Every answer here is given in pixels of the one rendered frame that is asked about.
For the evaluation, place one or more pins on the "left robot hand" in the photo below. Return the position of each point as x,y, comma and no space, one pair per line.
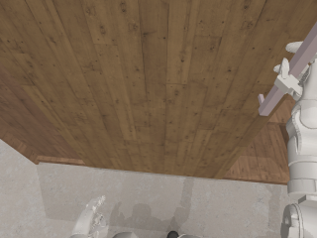
86,222

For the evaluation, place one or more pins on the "right robot forearm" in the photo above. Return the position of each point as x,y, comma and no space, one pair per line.
302,152

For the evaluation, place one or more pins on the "handle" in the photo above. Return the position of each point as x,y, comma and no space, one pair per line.
300,60

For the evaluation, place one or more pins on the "right robot hand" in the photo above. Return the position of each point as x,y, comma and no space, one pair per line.
307,78

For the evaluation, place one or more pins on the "wardrobe door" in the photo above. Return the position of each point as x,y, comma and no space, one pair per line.
164,87
21,116

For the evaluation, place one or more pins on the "robot right upper arm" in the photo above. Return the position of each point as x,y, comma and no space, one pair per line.
299,221

